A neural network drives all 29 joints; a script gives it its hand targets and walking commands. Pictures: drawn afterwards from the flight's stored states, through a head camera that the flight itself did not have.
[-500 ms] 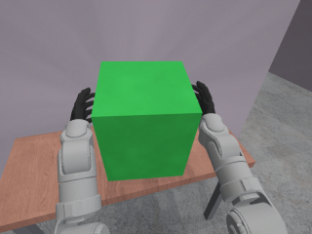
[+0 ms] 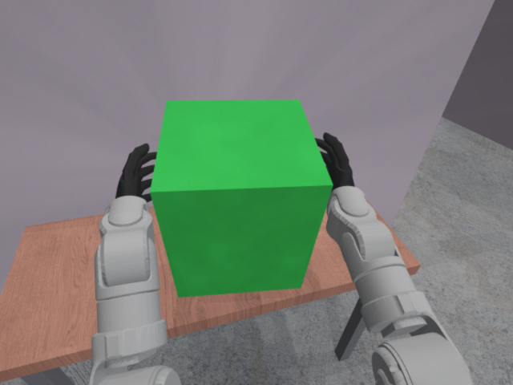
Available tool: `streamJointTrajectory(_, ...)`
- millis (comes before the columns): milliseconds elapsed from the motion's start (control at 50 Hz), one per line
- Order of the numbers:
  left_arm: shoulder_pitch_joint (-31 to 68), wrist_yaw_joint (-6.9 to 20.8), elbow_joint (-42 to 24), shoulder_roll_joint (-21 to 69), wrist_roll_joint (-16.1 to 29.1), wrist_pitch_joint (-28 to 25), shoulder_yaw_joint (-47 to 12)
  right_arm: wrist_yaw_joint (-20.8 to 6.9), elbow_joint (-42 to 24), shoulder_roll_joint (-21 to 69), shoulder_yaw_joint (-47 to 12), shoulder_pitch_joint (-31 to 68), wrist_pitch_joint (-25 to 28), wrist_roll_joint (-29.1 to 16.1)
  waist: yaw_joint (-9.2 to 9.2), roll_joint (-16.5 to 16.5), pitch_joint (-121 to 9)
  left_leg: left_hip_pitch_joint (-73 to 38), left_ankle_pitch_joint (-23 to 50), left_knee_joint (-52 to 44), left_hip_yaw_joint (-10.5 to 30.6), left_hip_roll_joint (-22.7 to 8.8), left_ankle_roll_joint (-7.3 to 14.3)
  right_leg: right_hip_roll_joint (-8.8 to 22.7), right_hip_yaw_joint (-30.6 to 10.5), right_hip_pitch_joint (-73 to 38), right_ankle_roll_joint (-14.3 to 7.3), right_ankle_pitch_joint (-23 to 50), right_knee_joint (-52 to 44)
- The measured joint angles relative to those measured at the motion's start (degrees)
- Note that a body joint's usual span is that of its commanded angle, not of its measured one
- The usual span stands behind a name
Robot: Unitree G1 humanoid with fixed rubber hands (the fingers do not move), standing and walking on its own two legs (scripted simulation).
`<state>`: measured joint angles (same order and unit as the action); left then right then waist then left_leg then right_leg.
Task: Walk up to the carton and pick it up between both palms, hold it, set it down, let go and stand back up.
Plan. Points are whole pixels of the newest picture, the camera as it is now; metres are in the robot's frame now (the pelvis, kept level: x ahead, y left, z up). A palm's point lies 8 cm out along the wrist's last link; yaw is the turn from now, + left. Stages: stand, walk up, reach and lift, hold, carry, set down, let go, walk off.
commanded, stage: hold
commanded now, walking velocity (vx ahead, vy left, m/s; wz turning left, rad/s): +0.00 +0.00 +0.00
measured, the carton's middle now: (237, 200) +0.39 +0.01 +0.13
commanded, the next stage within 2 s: none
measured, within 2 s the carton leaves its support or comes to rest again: neither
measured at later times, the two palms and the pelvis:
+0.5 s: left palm (133, 199) +0.35 +0.16 +0.18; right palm (339, 185) +0.35 -0.14 +0.18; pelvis +0.00 +0.00 +0.00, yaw +0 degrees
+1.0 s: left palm (132, 199) +0.35 +0.16 +0.18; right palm (338, 185) +0.35 -0.14 +0.18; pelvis +0.00 +0.00 +0.00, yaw +0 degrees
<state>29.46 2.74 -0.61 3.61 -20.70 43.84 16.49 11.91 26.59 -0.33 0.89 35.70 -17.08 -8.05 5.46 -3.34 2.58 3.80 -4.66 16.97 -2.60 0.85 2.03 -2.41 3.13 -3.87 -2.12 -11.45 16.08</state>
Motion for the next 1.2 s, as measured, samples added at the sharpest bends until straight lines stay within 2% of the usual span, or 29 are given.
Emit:
streamJointTrajectory(200,-0.89,-0.10,-1.72,0.14,-0.02,0.43,-0.39,0.06,-1.07,-0.29,-0.66,-0.45,-0.08,-0.76,0.10,0.04,0.14,-0.07,-0.15,0.25,0.05,-0.07,-0.13,-0.07,0.06,-0.29,-0.05,0.06,-0.19)
streamJointTrajectory(600,0.34,0.13,0.64,0.08,-0.14,-0.11,0.32,-0.21,0.55,0.17,0.38,0.33,0.04,0.54,-0.11,-0.04,0.11,-0.10,0.34,-0.40,0.01,-0.06,-0.09,-0.05,0.07,0.10,-0.10,0.10,0.01)
streamJointTrajectory(1200,-0.01,0.01,-0.19,0.04,-0.02,0.25,-0.02,-0.21,0.01,0.12,0.28,0.13,0.04,0.15,-0.07,0.15,-0.06,0.14,0.09,-0.04,0.01,-0.02,-0.07,0.02,0.11,0.13,-0.05,0.08,-0.06)
